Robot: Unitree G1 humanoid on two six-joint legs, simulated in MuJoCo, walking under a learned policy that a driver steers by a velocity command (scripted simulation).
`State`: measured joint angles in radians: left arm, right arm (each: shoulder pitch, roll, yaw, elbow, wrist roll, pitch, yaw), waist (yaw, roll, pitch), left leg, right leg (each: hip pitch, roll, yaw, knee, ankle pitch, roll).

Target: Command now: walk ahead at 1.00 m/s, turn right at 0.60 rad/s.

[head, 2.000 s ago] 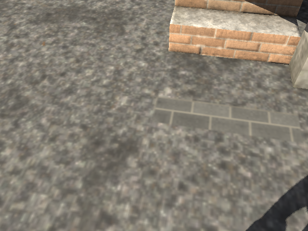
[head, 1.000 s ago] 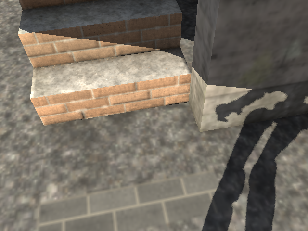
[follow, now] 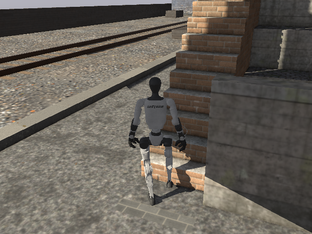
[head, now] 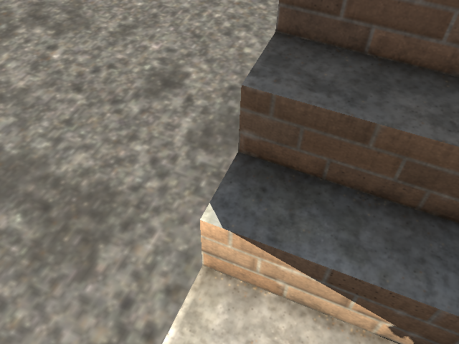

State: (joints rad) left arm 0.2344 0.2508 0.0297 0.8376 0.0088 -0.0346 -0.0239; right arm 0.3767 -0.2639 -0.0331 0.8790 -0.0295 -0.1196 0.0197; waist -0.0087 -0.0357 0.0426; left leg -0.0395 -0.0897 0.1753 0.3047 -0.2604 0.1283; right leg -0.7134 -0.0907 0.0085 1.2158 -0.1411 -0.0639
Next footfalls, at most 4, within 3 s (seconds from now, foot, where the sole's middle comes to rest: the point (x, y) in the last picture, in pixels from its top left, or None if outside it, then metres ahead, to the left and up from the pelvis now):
0.28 right None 0.40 -0.10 -0.56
0.72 left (230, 201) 0.67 0.02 -0.35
1.18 right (385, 256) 0.52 -0.31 -0.35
1.48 left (321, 240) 0.56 -0.18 -0.35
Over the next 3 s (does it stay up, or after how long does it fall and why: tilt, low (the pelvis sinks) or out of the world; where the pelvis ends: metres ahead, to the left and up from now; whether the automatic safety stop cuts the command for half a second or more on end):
falls after 2.38 s (tilt)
